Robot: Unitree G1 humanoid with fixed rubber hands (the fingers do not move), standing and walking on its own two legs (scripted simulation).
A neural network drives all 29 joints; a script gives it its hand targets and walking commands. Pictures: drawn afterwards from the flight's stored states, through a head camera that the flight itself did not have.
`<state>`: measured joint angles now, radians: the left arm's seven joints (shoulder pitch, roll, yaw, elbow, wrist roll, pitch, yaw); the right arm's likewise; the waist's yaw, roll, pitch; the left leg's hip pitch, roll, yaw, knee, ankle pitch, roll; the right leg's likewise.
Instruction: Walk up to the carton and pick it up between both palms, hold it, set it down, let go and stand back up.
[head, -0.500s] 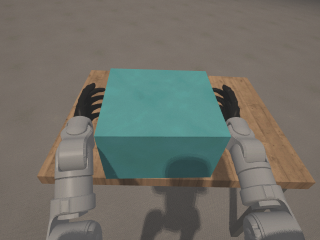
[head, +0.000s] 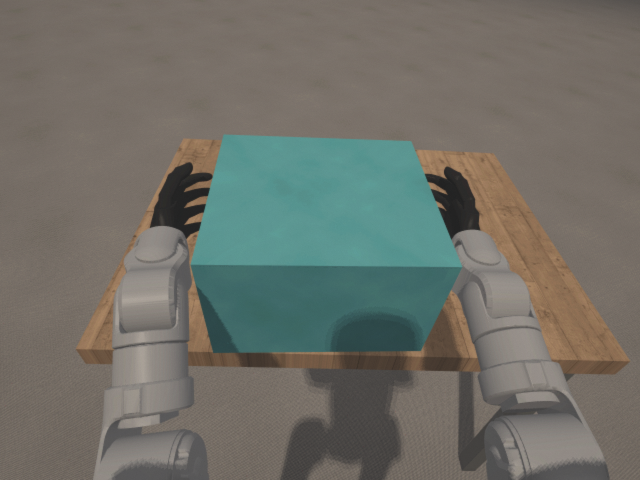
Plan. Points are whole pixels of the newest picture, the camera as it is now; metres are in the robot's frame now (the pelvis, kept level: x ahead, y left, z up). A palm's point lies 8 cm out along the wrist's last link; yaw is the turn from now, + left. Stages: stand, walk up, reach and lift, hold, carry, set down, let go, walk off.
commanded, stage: hold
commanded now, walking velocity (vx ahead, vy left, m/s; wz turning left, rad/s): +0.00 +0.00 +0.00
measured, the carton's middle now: (319, 239) +0.37 +0.00 +0.14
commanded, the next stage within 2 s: none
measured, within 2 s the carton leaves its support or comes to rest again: neither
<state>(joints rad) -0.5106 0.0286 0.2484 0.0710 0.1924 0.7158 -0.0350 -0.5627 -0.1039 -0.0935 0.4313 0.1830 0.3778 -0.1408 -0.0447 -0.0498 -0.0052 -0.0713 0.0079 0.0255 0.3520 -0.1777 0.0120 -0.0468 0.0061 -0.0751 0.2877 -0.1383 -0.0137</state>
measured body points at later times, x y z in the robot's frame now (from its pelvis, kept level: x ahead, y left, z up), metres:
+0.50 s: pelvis +0.00 +0.00 +0.00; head -0.04 +0.02 +0.45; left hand +0.36 +0.18 +0.17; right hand +0.37 -0.18 +0.16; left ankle +0.02 +0.11 -0.75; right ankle +0.02 -0.11 -0.75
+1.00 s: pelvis +0.00 +0.00 +0.00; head -0.04 +0.02 +0.45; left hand +0.37 +0.18 +0.17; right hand +0.37 -0.18 +0.16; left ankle +0.02 +0.11 -0.75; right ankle +0.02 -0.11 -0.75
